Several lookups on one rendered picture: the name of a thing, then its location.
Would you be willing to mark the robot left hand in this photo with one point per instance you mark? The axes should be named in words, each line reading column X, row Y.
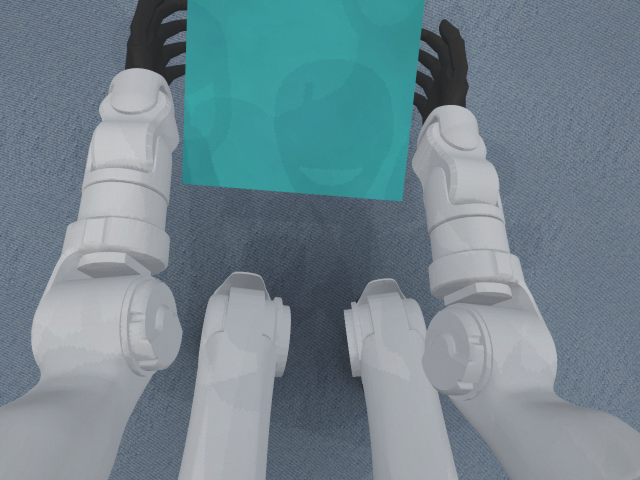
column 145, row 46

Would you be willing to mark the robot right hand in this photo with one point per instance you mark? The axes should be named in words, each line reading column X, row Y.
column 449, row 72

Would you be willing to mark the robot left forearm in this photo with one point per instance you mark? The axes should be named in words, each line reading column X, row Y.
column 120, row 229

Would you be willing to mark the carton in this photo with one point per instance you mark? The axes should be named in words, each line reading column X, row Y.
column 300, row 96

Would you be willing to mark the robot right upper arm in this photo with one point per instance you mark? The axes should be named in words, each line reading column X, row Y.
column 498, row 366

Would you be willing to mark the robot left thigh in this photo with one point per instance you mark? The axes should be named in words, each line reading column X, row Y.
column 228, row 431

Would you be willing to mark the right robot shin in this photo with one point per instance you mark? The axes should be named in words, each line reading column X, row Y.
column 412, row 309

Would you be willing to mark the robot right forearm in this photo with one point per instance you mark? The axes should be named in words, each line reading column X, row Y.
column 471, row 258

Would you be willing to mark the robot left upper arm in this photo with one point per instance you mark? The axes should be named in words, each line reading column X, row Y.
column 97, row 343

